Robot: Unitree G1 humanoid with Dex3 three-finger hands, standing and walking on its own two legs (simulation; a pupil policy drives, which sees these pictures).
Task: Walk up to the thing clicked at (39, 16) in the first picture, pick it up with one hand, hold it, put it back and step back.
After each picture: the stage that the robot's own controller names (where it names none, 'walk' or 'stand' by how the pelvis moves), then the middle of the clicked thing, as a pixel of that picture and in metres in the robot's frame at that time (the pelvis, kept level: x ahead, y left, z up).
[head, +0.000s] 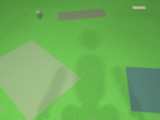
stand; (38, 14) +2.15 +0.73 -0.72
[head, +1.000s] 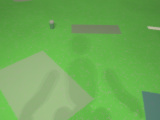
walk; (51, 24) +2.04 +0.41 -0.70
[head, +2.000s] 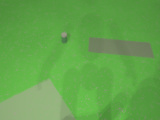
walk; (64, 37) +1.42 +0.17 -0.71
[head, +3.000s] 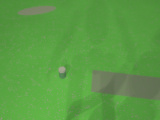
walk; (62, 72) +0.93 +0.18 -0.72
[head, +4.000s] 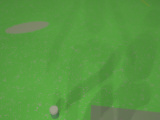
walk; (54, 112) +0.55 +0.22 -0.71
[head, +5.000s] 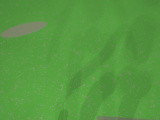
stand; out of the picture +0.38 +0.22 -0.70
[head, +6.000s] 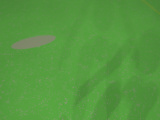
stand; out of the picture +0.36 +0.21 -0.72
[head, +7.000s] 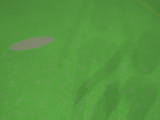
stand; out of the picture +0.35 +0.22 -0.72
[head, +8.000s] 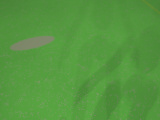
stand; out of the picture +0.34 +0.22 -0.73
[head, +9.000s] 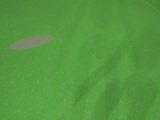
stand; out of the picture +0.34 +0.23 -0.73
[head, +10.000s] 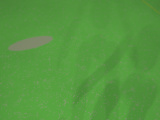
stand; out of the picture +0.34 +0.23 -0.73
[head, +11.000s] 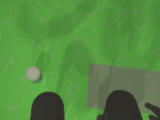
go down; (34, 75) +0.42 +0.23 -0.40
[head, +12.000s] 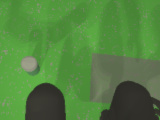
go down; (31, 66) +0.43 +0.24 -0.31
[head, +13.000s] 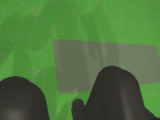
close in; out of the picture +0.42 +0.28 -0.23
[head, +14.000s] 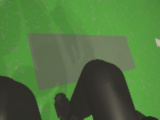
close; out of the picture +0.42 +0.29 -0.22
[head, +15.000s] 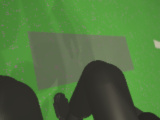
lift; out of the picture +0.41 +0.29 -0.23
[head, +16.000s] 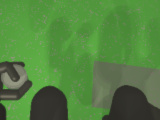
lift; (17, 81) +0.33 +0.25 -0.07
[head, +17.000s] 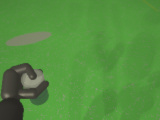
hold; (36, 87) +0.34 +0.18 +0.05
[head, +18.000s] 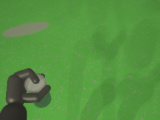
hold; (39, 91) +0.34 +0.17 +0.00
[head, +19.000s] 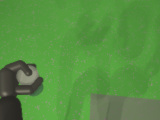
crouch; (31, 81) +0.37 +0.19 -0.06
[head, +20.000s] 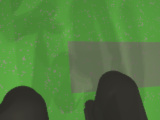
lower; out of the picture +0.47 +0.29 -0.12
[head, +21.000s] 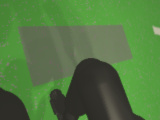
lower; out of the picture +0.43 +0.30 -0.23
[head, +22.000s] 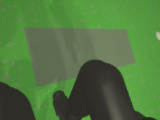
lower; out of the picture +0.42 +0.30 -0.23
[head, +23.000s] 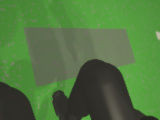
lower; out of the picture +0.43 +0.30 -0.23
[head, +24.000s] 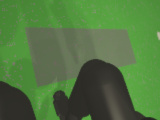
lower; out of the picture +0.42 +0.30 -0.23
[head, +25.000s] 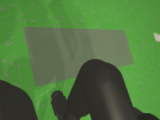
open; out of the picture +0.42 +0.29 -0.23
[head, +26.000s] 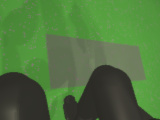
stand; out of the picture +0.42 +0.28 -0.24
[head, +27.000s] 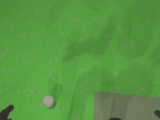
stand; (49, 102) +0.40 +0.22 -0.56
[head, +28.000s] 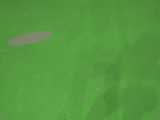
stand; out of the picture +0.38 +0.21 -0.67
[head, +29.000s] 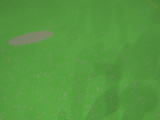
stand; out of the picture +0.38 +0.21 -0.67
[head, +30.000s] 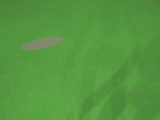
stand; out of the picture +0.42 +0.20 -0.72
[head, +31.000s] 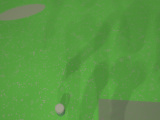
walk; (60, 110) +0.42 +0.18 -0.70
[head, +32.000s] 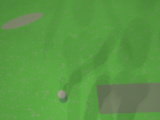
walk; (62, 96) +0.61 +0.24 -0.70
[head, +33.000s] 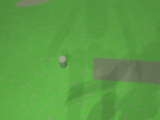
stand; (62, 62) +0.96 +0.24 -0.70
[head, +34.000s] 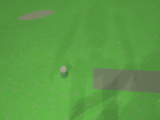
stand; (63, 72) +0.97 +0.23 -0.72
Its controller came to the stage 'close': yes
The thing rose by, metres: 0.72
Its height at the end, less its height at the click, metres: +0.00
